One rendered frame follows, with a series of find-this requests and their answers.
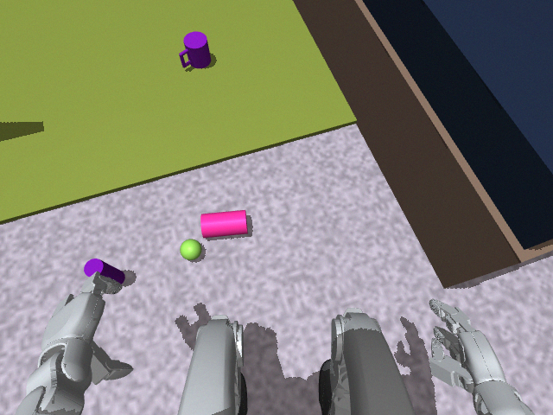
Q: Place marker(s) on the right robot arm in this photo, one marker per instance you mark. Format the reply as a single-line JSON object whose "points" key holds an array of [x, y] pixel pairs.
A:
{"points": [[498, 398]]}

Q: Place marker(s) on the right robot hand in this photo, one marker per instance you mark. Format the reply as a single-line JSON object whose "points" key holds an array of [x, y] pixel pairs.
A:
{"points": [[473, 359]]}

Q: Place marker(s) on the bed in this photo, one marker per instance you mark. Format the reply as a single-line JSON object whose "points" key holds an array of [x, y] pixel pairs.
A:
{"points": [[454, 99]]}

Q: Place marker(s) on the left robot hand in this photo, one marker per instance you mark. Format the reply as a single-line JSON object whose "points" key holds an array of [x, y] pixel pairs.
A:
{"points": [[78, 317]]}

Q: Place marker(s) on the left robot arm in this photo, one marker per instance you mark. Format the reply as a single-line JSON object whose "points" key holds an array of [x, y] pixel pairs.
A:
{"points": [[58, 385]]}

